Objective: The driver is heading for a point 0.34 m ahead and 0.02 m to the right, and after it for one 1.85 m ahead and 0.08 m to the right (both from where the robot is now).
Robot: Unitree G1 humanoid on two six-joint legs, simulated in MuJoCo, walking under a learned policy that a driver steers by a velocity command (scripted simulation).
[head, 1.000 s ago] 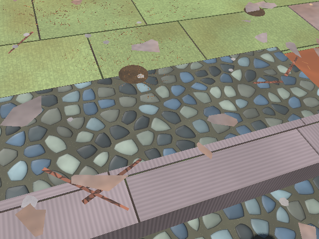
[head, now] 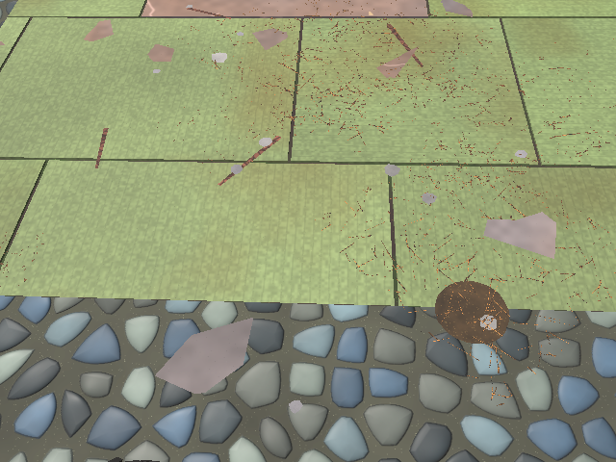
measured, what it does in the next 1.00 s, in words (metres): climbs: right foot, then left foot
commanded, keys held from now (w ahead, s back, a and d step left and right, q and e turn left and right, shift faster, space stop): w+q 0.18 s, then w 0.40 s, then w+e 0.42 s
